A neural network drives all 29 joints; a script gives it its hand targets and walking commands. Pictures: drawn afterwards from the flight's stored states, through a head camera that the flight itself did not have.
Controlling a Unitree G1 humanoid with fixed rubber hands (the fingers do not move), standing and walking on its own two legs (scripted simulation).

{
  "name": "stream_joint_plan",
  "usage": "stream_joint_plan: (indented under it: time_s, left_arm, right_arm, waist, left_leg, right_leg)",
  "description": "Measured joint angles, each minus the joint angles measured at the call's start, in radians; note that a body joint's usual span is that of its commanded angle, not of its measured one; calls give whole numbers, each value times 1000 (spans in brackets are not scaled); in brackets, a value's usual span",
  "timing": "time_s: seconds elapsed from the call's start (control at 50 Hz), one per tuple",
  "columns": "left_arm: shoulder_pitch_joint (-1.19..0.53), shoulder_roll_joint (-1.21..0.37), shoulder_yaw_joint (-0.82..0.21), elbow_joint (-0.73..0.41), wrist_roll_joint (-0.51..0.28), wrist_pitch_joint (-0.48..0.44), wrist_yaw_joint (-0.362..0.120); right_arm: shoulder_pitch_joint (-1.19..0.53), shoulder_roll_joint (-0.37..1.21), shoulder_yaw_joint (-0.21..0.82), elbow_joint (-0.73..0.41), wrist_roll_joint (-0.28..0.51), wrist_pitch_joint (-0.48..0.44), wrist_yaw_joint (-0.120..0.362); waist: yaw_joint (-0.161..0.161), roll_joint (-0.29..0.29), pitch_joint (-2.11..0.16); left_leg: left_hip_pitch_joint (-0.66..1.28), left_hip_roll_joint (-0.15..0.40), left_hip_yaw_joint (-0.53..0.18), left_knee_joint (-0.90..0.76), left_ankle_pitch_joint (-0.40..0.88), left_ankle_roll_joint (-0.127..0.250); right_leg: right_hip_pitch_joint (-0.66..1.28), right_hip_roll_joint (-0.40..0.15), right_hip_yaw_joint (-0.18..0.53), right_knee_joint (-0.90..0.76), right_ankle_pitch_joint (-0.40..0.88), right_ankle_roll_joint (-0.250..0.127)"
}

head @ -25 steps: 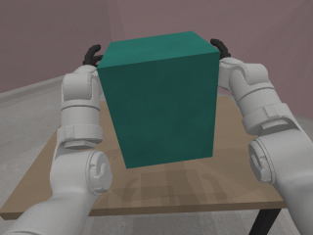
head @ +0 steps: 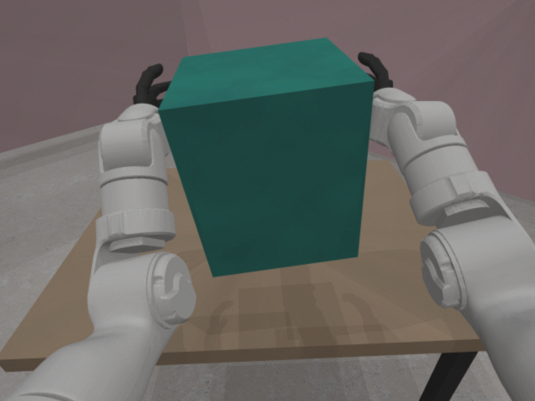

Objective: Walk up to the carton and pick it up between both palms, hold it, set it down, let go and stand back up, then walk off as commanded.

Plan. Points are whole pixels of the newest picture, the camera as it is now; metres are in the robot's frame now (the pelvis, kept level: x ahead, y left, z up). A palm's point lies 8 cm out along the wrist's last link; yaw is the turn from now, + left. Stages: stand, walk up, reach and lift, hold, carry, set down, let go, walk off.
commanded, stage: set down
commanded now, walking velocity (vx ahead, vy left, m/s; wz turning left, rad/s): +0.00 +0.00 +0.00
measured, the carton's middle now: (270, 156) +0.37 +0.00 +0.27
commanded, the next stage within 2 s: none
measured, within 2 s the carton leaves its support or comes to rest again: neither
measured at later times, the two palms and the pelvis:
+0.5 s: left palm (147, 162) +0.40 +0.19 +0.25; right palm (341, 168) +0.39 -0.11 +0.23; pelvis +0.01 +0.01 +0.00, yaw +2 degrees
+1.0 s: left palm (146, 170) +0.40 +0.19 +0.24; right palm (337, 179) +0.39 -0.11 +0.21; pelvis +0.00 +0.02 +0.00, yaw +1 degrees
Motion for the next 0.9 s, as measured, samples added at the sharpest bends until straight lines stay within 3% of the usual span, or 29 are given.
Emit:
stream_joint_plan:
  time_s: [0.22, 0.32, 0.42, 0.62, 0.9]
  left_arm:
    - [-95, 53, 62, 190, 128, -193, -99]
    - [-14, 52, 4, 144, 124, -236, -115]
    - [93, 31, -63, 41, 81, -257, -99]
    - [153, -7, -126, -79, 39, -246, -54]
    - [114, -18, -51, 43, 105, -286, -90]
  right_arm:
    - [-29, 102, -186, 153, -192, -222, 61]
    - [83, 138, -156, 115, -201, -315, 65]
    - [223, 152, -99, 6, -181, -373, 54]
    - [346, 145, -89, -151, -165, -389, 49]
    - [300, 174, -169, -63, -283, -374, 84]
  waist:
    - [-12, -68, 83]
    - [-17, -96, 134]
    - [-21, -110, 174]
    - [-19, -85, 190]
    - [2, -78, 184]
  left_leg:
    - [76, -12, -7, -58, 26, 0]
    - [106, -13, -18, -47, 13, -2]
    - [106, -14, -29, -11, -10, -1]
    - [74, -23, -22, 20, -22, 15]
    - [104, -38, 5, -31, 4, 29]
  right_leg:
    - [60, -11, -9, -15, -2, 0]
    - [110, -11, -20, -34, -3, 2]
    - [135, -10, -30, -45, -4, 7]
    - [116, -20, -23, -47, 4, 21]
    - [111, -38, 1, -38, 5, 30]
